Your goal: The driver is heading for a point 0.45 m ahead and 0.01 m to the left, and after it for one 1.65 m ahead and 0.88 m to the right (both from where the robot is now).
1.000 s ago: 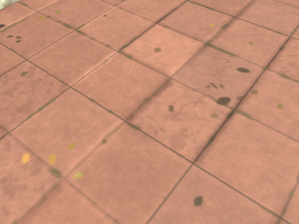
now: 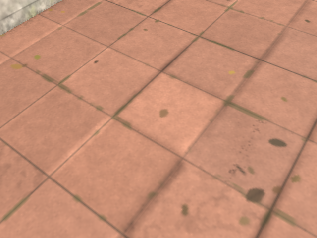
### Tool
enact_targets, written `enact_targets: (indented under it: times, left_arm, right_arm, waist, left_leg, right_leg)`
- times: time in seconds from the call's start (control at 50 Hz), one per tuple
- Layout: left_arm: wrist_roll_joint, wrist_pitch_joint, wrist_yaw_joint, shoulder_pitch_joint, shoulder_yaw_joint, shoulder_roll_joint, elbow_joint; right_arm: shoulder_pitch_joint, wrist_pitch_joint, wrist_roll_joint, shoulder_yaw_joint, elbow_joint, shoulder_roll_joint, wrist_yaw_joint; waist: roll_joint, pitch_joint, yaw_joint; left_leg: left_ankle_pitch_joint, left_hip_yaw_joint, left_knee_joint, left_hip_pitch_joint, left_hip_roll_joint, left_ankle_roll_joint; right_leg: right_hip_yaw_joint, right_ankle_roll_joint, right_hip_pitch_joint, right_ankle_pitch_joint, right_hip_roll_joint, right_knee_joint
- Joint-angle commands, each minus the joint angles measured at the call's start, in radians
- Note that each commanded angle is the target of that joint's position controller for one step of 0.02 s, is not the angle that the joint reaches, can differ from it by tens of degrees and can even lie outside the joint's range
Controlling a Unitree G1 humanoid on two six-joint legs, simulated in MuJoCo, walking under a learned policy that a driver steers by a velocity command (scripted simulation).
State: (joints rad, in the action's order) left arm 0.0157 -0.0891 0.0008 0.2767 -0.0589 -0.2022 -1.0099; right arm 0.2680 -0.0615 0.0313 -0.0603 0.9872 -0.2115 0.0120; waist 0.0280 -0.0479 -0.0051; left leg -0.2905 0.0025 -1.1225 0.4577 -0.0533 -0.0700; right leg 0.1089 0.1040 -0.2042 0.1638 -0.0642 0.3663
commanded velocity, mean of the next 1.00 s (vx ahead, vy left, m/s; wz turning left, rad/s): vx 0.50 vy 0.00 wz -0.24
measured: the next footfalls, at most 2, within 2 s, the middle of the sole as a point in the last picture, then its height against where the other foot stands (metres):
left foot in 0.38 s outside the picture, level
right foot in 0.94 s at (187, 206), level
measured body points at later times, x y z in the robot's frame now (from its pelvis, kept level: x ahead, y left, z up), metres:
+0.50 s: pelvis +0.27 +0.05 -0.01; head +0.30 +0.06 +0.44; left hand +0.26 +0.30 -0.16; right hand +0.37 -0.20 -0.14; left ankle +0.33 +0.12 -0.74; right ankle +0.15 -0.07 -0.65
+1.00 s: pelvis +0.53 +0.00 -0.03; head +0.56 -0.02 +0.42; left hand +0.74 +0.19 -0.15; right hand +0.44 -0.24 -0.17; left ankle +0.37 +0.13 -0.66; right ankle +0.58 -0.06 -0.74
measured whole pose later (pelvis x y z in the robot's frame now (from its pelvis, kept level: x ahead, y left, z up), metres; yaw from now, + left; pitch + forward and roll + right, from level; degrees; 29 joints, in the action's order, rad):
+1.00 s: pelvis +0.53 +0.00 -0.03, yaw -17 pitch +0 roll +0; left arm 0.03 -0.03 0.02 0.10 -0.07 -0.22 -0.87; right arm 0.38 -0.06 0.01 -0.05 0.99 -0.20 -0.01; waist 0.01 -0.07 -0.01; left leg -0.45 -0.16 -1.10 0.17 -0.06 -0.01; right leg 0.12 0.17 -0.41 0.22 -0.09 0.62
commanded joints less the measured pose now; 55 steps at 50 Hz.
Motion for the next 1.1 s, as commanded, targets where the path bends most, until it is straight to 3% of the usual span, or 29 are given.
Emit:
enact_targets:
  times: [0.02,0.14,0.26,0.32,0.34,0.36,0.38,0.4,0.42,0.44,0.46,0.5,0.52,0.58,0.62,0.72,0.8,0.86,0.9,0.92,0.94,0.96,0.98,1.0,1.02,1.04,1.06,1.1]
  left_arm:
    - [-0.006,-0.026,-0.005,0.075,-0.009,-0.088,0.01]
    - [-0.005,-0.021,-0.005,0.175,0.0,-0.087,-0.008]
    - [0.006,-0.016,-0.016,0.262,0.001,-0.098,-0.044]
    - [0.012,-0.012,-0.023,0.229,-0.006,-0.118,-0.047]
    - [0.013,-0.011,-0.024,0.214,-0.009,-0.129,-0.047]
    - [0.008,-0.006,-0.022,0.194,-0.009,-0.131,-0.044]
    - [-0.001,-0.007,-0.019,0.186,-0.001,-0.11,-0.024]
    - [-0.045,-0.006,-0.006,0.288,0.021,-0.005,0.004]
    - [-0.021,-0.002,-0.008,0.257,-0.004,-0.089,-0.01]
    - [-0.013,0.002,-0.008,0.178,-0.011,-0.097,0.015]
    - [-0.01,0.0,-0.004,0.13,-0.007,-0.078,0.023]
    - [0.011,0.024,0.005,0.134,-0.008,-0.048,0.018]
    - [0.017,0.038,0.012,0.151,-0.008,-0.033,0.01]
    - [0.015,0.062,0.023,0.085,-0.011,-0.026,0.041]
    - [0.013,0.069,0.028,0.006,-0.011,-0.031,0.07]
    - [0.008,0.063,0.042,-0.171,0.003,-0.016,0.14]
    - [0.014,0.061,0.048,-0.277,0.013,-0.015,0.192]
    - [0.017,0.062,0.046,-0.244,0.003,-0.037,0.197]
    - [0.019,0.062,0.039,-0.123,-0.014,-0.068,0.168]
    - [0.023,0.055,0.035,-0.02,-0.029,-0.094,0.139]
    - [0.036,0.049,0.023,0.123,-0.054,-0.15,0.101]
    - [0.041,0.05,0.011,0.136,-0.084,-0.266,0.11]
    - [0.009,0.065,0.012,0.143,-0.086,-0.287,0.122]
    - [0.001,0.07,0.003,0.089,-0.078,-0.262,0.117]
    - [-0.005,0.066,0.0,0.046,-0.064,-0.207,0.118]
    - [-0.006,0.059,-0.004,-0.003,-0.054,-0.171,0.126]
    - [-0.015,0.05,-0.008,-0.027,-0.044,-0.145,0.13]
    - [-0.022,0.027,-0.007,-0.011,-0.039,-0.151,0.131]
  right_arm:
    - [0.065,0.023,0.01,-0.006,-0.027,-0.021,0.013]
    - [-0.187,0.025,-0.004,0.005,-0.114,-0.027,0.019]
    - [-0.328,0.013,-0.009,0.014,-0.17,-0.035,0.016]
    - [-0.277,0.0,-0.009,0.004,-0.168,-0.053,0.009]
    - [-0.193,-0.006,-0.008,-0.004,-0.142,-0.066,0.003]
    - [-0.034,-0.015,-0.003,-0.017,-0.087,-0.082,-0.005]
    - [0.146,-0.025,0.02,-0.037,-0.039,-0.14,-0.016]
    - [0.248,-0.026,0.04,-0.066,-0.032,-0.255,-0.018]
    - [0.172,-0.008,-0.001,-0.062,-0.041,-0.227,-0.008]
    - [0.047,-0.006,-0.013,-0.046,-0.063,-0.175,-0.006]
    - [-0.016,-0.015,-0.012,-0.026,-0.072,-0.103,-0.002]
    - [-0.033,-0.03,-0.014,-0.006,-0.05,-0.04,-0.011]
    - [-0.012,-0.039,-0.012,-0.003,-0.04,-0.036,-0.015]
    - [0.052,-0.059,-0.016,-0.01,-0.02,-0.073,-0.019]
    - [0.085,-0.061,-0.014,-0.009,-0.015,-0.077,-0.021]
    - [0.143,-0.06,-0.016,-0.001,-0.001,-0.073,-0.032]
    - [0.216,-0.051,-0.013,-0.004,0.025,-0.092,-0.046]
    - [0.205,-0.036,-0.009,-0.011,0.026,-0.122,-0.056]
    - [0.181,-0.021,-0.005,-0.021,0.016,-0.153,-0.059]
    - [0.172,-0.012,-0.007,-0.025,0.005,-0.166,-0.054]
    - [0.141,-0.011,-0.013,-0.026,-0.02,-0.169,-0.046]
    - [0.172,-0.016,-0.027,-0.005,-0.087,-0.057,-0.025]
    - [0.058,-0.029,-0.024,-0.018,-0.141,-0.122,-0.016]
    - [-0.027,-0.043,-0.024,-0.014,-0.171,-0.117,-0.01]
    - [-0.018,-0.054,-0.028,-0.01,-0.169,-0.116,-0.01]
    - [0.001,-0.048,-0.019,-0.013,-0.155,-0.115,-0.013]
    - [0.022,-0.028,0.002,-0.012,-0.155,-0.11,-0.013]
    - [0.035,0.009,0.019,-0.01,-0.16,-0.095,-0.005]
  waist:
    - [-0.078,0.008,-0.032]
    - [-0.08,-0.045,0.022]
    - [-0.095,-0.066,0.062]
    - [-0.102,-0.042,0.018]
    - [-0.108,0.002,-0.018]
    - [-0.08,0.081,-0.087]
    - [-0.034,0.19,-0.148]
    - [0.19,0.329,-0.12]
    - [0.112,0.329,-0.1]
    - [0.05,0.16,-0.049]
    - [-0.005,0.072,-0.032]
    - [0.032,0.002,0.02]
    - [0.041,0.005,0.03]
    - [0.031,-0.01,0.037]
    - [0.029,-0.027,0.025]
    - [0.032,-0.057,-0.007]
    - [0.034,-0.07,-0.037]
    - [0.065,-0.032,-0.002]
    - [0.089,0.041,0.054]
    - [0.08,0.1,0.096]
    - [0.016,0.173,0.174]
    - [-0.211,0.258,0.115]
    - [-0.139,0.296,0.131]
    - [-0.069,0.146,0.11]
    - [-0.013,0.078,0.069]
    - [0.029,0.032,0.021]
    - [0.019,0.03,-0.011]
    - [-0.008,0.047,-0.031]
  left_leg:
    - [0.069,0.003,0.04,0.105,-0.048,0.026]
    - [0.249,-0.046,0.321,0.2,-0.054,0.059]
    - [0.246,-0.077,0.505,0.195,-0.013,0.019]
    - [0.143,-0.095,0.57,0.077,0.031,-0.028]
    - [0.114,-0.109,0.592,-0.034,0.065,-0.047]
    - [0.156,-0.126,0.659,-0.221,0.094,-0.071]
    - [0.13,0.002,0.664,-0.489,-0.024,-0.114]
    - [0.017,0.487,0.744,-0.788,-0.346,-0.241]
    - [-0.019,0.655,0.86,-0.72,-0.37,-0.248]
    - [-0.059,0.474,0.873,-0.567,-0.34,-0.212]
    - [-0.015,0.354,0.92,-0.431,-0.296,-0.175]
    - [0.09,0.175,0.97,-0.287,-0.212,-0.093]
    - [0.136,0.126,0.977,-0.27,-0.199,-0.081]
    - [0.25,0.028,0.997,-0.29,-0.19,-0.073]
    - [0.291,-0.024,1.006,-0.322,-0.183,-0.064]
    - [0.443,-0.145,0.995,-0.386,-0.159,-0.042]
    - [0.594,-0.203,0.953,-0.511,-0.195,-0.043]
    - [0.948,-0.252,0.818,-0.587,-0.215,-0.035]
    - [1.132,-0.27,0.605,-0.601,-0.223,-0.041]
    - [1.073,-0.272,0.427,-0.555,-0.223,-0.037]
    - [0.843,-0.28,0.156,-0.384,-0.2,-0.008]
    - [-0.033,-0.262,-0.226,0.051,-0.034,0.047]
    - [-0.233,-0.035,-0.381,0.242,0.083,0.061]
    - [-0.126,0.025,-0.336,0.338,0.003,0.049]
    - [-0.052,0.023,-0.237,0.293,-0.031,0.048]
    - [-0.029,0.024,-0.154,0.229,-0.056,0.055]
    - [-0.023,0.027,-0.102,0.163,-0.068,0.072]
    - [-0.023,0.017,-0.036,0.113,-0.071,0.1]
  right_leg:
    - [-0.241,0.109,0.054,-0.195,0.268,-0.227]
    - [-0.173,0.092,0.121,-0.271,0.236,-0.259]
    - [-0.151,0.097,0.288,-0.405,0.277,-0.207]
    - [-0.127,0.076,0.329,-0.643,0.294,-0.099]
    - [-0.115,0.063,0.325,-0.772,0.287,0.001]
    - [-0.082,0.044,0.286,-0.798,0.251,0.178]
    - [-0.057,0.025,0.103,-0.571,0.21,0.424]
    - [0.002,-0.027,-0.263,0.035,0.038,0.833]
    - [-0.145,-0.012,-0.363,0.314,0.009,0.964]
    - [-0.167,-0.004,-0.411,0.24,0.073,0.972]
    - [-0.168,-0.003,-0.392,0.169,0.113,0.914]
    - [-0.166,-0.012,-0.314,0.114,0.155,0.811]
    - [-0.161,-0.018,-0.289,0.098,0.154,0.803]
    - [-0.146,-0.03,-0.365,0.023,0.163,0.774]
    - [-0.137,-0.038,-0.442,-0.047,0.171,0.726]
    - [-0.065,-0.048,-0.464,-0.177,0.151,0.46]
    - [0.014,-0.015,-0.445,-0.147,0.123,0.309]
    - [0.061,0.04,-0.348,-0.026,0.058,0.267]
    - [0.082,0.089,-0.21,0.078,-0.008,0.25]
    - [0.068,0.117,-0.076,0.089,-0.034,0.194]
    - [-0.049,0.164,0.151,0.092,0.022,0.101]
    - [-0.531,0.305,0.47,0.082,0.335,0.075]
    - [-0.858,0.365,0.507,0.076,0.412,-0.077]
    - [-0.682,0.324,0.412,0.025,0.39,-0.1]
    - [-0.585,0.276,0.291,-0.073,0.355,-0.117]
    - [-0.494,0.231,0.188,-0.183,0.299,-0.128]
    - [-0.428,0.21,0.121,-0.257,0.254,-0.136]
    - [-0.375,0.201,0.075,-0.352,0.209,-0.14]
Velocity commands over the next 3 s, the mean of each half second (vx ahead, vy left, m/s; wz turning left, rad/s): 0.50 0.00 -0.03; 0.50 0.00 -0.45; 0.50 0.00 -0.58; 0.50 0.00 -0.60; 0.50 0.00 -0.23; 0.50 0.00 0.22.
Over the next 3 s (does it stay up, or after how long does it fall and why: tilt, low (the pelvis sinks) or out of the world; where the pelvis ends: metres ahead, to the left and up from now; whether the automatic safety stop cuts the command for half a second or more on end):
stays up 1.29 -0.70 0.00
